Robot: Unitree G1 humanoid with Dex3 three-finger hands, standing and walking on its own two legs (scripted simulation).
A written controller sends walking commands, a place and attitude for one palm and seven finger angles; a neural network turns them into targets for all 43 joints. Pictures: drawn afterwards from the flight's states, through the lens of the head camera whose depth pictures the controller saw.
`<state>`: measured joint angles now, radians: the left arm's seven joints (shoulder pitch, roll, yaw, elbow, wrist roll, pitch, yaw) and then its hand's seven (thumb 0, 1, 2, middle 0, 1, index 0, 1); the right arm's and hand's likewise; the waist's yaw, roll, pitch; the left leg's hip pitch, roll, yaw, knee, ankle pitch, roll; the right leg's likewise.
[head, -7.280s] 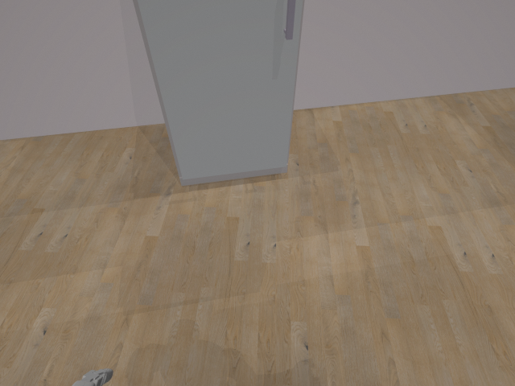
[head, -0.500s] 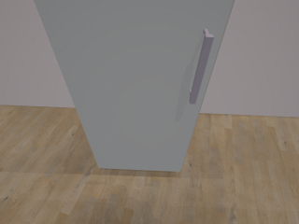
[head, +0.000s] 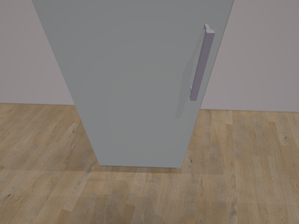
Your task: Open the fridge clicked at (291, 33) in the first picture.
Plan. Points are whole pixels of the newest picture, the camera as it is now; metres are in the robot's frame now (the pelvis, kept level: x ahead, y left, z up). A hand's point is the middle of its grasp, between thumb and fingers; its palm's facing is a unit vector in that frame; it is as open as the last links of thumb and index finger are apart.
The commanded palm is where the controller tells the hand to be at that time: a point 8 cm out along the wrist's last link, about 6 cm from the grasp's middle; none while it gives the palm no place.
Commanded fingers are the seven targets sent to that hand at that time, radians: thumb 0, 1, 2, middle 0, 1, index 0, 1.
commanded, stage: look again from close up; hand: right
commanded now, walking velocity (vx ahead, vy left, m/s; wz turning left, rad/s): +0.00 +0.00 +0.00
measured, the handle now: (199, 66) +0.57 -0.13 +0.14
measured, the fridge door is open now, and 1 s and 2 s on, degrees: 0 0 0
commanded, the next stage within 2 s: shuffle to correct the standing spot in 1.08 s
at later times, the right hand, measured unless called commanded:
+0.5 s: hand out of the picture +0.00 -0.16 -0.18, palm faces +0.03 +0.99 -0.17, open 7.4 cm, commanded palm none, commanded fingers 0.00 -0.90 -0.90 0.20 0.30 0.20 0.30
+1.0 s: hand out of the picture +0.01 -0.17 -0.18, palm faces +0.03 +0.99 -0.16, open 7.4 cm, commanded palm none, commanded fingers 0.00 -0.90 -0.90 0.20 0.30 0.20 0.30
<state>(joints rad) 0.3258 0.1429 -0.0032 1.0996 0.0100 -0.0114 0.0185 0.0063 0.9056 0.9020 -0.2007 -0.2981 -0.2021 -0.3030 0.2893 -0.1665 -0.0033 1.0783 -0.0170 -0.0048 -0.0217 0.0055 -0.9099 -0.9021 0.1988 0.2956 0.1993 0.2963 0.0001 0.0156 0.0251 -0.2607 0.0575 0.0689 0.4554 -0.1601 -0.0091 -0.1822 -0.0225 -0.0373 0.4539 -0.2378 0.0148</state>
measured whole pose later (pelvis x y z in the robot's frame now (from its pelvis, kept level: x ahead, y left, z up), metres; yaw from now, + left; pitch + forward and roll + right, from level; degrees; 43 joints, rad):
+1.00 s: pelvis +0.01 +0.00 +0.00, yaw +1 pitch -2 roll +0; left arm 0.32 0.10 0.00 1.11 0.01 -0.02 0.03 0.01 0.91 0.90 -0.20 -0.30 -0.20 -0.30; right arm 0.31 -0.13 -0.01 1.09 -0.02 -0.01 -0.03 0.01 -0.91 -0.90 0.20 0.30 0.20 0.30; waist -0.01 0.02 0.04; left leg -0.25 0.05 0.06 0.45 -0.18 -0.01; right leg -0.17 -0.03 -0.05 0.45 -0.26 0.01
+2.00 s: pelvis +0.15 -0.01 +0.00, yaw +0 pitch -1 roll -1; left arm 0.25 0.12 0.05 1.07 0.00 0.04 0.06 0.02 0.93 0.90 -0.20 -0.30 -0.20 -0.30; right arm 0.23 -0.17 -0.05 0.99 -0.04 -0.01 -0.05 0.00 -0.91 -0.90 0.20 0.30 0.20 0.30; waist -0.01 0.03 0.11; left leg -0.22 0.07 0.14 0.56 -0.32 0.02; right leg -0.39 0.00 -0.05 1.00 -0.51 0.01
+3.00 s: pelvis +0.13 +0.00 -0.01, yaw +2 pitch +0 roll +0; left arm 0.34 0.15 0.00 1.06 0.01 0.00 0.01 0.01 0.91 0.90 -0.20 -0.30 -0.20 -0.30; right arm 0.33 -0.19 0.00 1.02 -0.02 0.00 -0.03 0.01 -0.91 -0.90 0.20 0.30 0.20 0.30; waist 0.02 0.01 0.02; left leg -0.17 0.00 0.03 0.55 -0.37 0.01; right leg -0.35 -0.04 -0.05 0.54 -0.18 0.00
